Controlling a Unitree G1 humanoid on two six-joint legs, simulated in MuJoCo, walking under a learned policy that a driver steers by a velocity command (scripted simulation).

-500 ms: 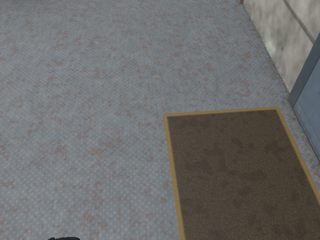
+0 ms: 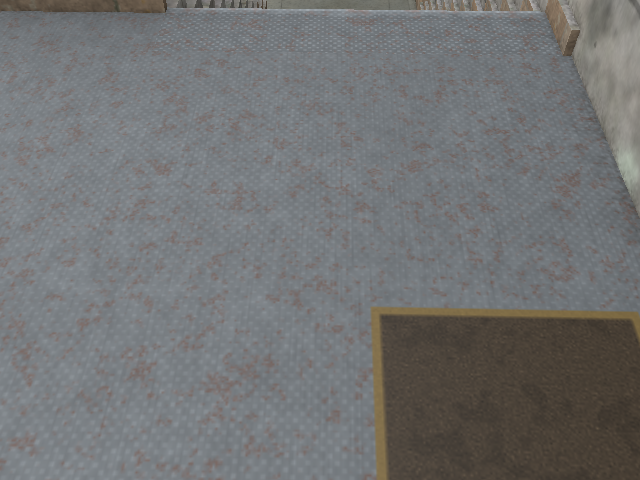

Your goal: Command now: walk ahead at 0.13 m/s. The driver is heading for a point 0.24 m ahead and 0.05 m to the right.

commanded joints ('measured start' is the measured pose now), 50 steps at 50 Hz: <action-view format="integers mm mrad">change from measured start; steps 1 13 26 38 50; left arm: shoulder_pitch -9 26 45 73 107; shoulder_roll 140 133 90 70 52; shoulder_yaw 24 14 0 -7 -10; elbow -28 24 49 56 61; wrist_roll -10 14 4 6 6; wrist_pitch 4 85 46 46 44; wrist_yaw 10 30 29 32 35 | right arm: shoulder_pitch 84 -22 25 24 39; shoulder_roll -132 -105 -81 -86 -79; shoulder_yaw -35 -15 -16 -17 -15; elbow -8 0 67 110 143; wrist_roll -15 2 4 5 5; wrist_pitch -14 46 51 66 67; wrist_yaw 0 -23 -19 -27 -33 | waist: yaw -81 -27 -35 -40 -45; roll -85 -37 -58 -53 -55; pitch -92 -8 -48 -17 8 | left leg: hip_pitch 241 186 365 369 359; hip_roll -19 13 -13 -17 -20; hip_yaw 6 -56 -9 -11 -14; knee -146 -246 -57 -67 -87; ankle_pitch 174 -452 77 31 -37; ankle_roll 42 22 59 43 34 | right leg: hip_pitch -16 -207 -196 -196 -207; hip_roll -221 -129 -132 -127 -121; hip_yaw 100 80 80 74 68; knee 119 108 103 82 56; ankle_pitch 552 -156 72 48 -15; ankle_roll -74 1 25 24 24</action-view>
